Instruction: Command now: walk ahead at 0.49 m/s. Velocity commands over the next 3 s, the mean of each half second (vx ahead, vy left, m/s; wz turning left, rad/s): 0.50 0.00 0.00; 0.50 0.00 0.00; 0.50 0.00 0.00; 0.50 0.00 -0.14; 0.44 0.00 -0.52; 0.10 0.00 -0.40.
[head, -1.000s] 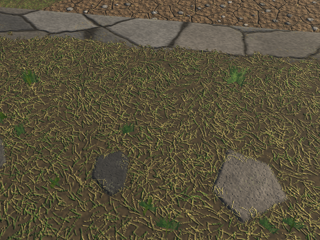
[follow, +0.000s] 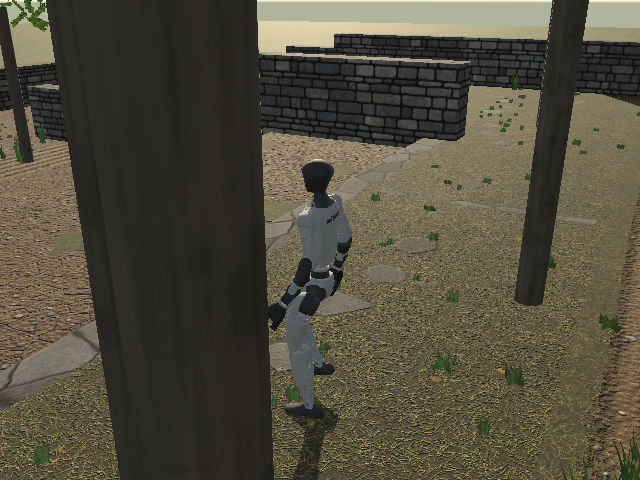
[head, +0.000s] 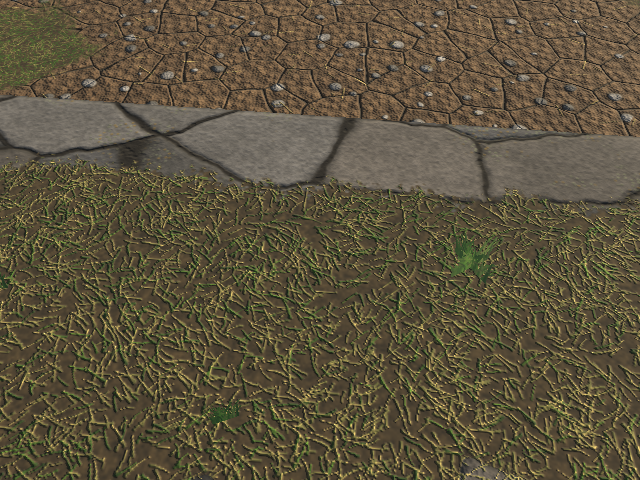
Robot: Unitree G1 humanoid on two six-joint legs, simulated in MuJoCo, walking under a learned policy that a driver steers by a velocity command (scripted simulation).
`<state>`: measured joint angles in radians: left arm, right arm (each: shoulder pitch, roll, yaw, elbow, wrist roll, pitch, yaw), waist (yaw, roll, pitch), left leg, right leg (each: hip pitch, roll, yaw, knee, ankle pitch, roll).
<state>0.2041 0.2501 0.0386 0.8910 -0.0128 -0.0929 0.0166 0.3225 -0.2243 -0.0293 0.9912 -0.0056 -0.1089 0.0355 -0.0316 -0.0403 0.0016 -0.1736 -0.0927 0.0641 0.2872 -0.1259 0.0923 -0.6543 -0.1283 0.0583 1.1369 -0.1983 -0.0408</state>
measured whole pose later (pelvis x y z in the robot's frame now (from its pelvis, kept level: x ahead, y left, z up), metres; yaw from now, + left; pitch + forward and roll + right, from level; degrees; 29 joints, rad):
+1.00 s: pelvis +0.55 -0.01 -0.01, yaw +1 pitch +2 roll +0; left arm 0.31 0.25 0.05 0.97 -0.02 -0.10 0.00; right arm 0.16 -0.24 -0.05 0.90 0.00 -0.10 0.04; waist 0.01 -0.02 0.03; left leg -0.36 -0.03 0.07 0.48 -0.15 0.07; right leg -0.38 -0.04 0.03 1.18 -0.38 -0.05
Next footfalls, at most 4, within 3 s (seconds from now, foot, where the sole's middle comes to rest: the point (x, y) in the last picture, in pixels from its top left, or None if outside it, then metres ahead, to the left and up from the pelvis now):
0.30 right None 0.34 -0.17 -0.78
0.86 left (288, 420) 0.65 0.07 -0.78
1.44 right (380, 301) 0.97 -0.16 -0.78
2.00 left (285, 218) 1.27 0.08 -0.78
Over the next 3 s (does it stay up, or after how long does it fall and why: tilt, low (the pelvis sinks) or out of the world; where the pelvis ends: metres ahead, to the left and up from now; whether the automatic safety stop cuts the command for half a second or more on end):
stays up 1.43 -0.12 -0.01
